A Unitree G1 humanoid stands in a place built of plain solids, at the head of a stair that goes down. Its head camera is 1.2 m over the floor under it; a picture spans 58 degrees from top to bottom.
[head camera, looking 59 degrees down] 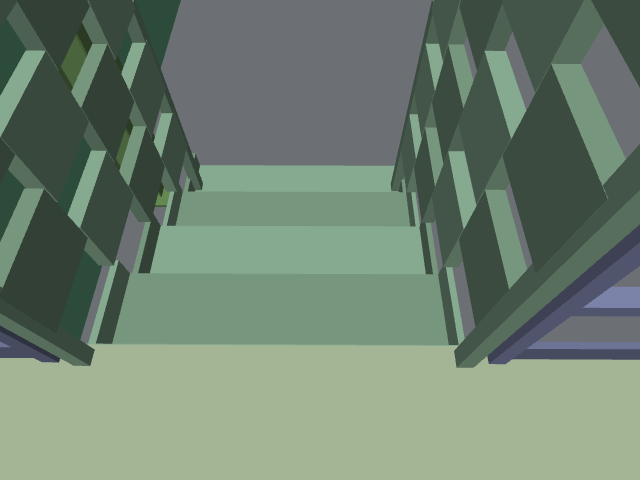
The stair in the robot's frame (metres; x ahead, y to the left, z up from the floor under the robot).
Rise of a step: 0.16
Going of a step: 0.30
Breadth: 1.12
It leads straight ahead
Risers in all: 5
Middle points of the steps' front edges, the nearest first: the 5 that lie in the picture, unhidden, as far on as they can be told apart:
0.38 0.13 0.00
0.68 0.13 -0.16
0.98 0.12 -0.31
1.28 0.12 -0.47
1.58 0.12 -0.63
